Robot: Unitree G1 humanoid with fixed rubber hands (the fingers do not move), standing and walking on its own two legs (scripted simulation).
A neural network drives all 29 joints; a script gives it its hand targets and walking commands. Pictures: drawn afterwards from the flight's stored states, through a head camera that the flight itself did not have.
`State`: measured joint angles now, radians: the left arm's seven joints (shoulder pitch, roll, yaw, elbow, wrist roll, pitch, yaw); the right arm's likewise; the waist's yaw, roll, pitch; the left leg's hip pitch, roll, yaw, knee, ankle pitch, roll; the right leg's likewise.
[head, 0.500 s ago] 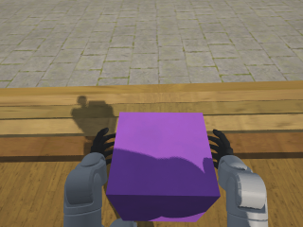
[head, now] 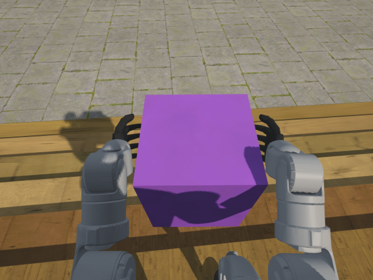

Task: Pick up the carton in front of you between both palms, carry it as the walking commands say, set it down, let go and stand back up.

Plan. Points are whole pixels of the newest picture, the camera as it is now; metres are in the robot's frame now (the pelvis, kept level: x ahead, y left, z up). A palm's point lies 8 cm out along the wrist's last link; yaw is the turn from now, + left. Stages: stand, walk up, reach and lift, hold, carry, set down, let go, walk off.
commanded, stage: carry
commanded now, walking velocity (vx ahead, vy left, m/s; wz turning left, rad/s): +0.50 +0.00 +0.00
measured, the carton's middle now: (196, 166) +0.35 -0.01 +0.04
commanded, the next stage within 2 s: none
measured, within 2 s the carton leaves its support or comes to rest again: neither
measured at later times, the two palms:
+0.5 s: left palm (140, 63) +0.68 +0.15 +0.09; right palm (238, 63) +0.69 -0.15 +0.08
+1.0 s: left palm (149, 56) +1.00 +0.17 -0.08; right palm (215, 57) +0.98 -0.13 -0.07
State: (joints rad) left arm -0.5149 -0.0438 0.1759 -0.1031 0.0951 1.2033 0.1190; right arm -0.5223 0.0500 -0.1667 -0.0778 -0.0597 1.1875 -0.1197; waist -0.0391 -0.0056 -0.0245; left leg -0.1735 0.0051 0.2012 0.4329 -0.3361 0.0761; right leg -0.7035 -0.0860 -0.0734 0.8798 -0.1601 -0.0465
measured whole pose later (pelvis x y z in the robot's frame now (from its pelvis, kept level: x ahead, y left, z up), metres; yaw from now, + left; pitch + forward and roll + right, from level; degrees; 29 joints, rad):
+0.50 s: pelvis +0.32 -0.03 -0.02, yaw +0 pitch +6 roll +0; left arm -0.63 -0.07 0.23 -0.10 0.04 1.14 0.14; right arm -0.58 0.08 -0.25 -0.20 -0.09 1.18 -0.13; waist 0.08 0.00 0.08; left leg -0.69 0.02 0.00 0.86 -0.07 0.05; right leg -0.29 0.04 -0.11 0.61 -0.44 -0.09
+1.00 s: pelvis +0.65 +0.04 -0.14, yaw +1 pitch +5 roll -2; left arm -0.53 -0.05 0.22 0.02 0.09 1.14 0.13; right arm -0.55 0.06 -0.19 0.07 -0.04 1.11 -0.12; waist -0.09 0.00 0.06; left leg -0.30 -0.13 0.06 0.76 -0.54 0.16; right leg -0.73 -0.01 -0.01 0.85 0.03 -0.04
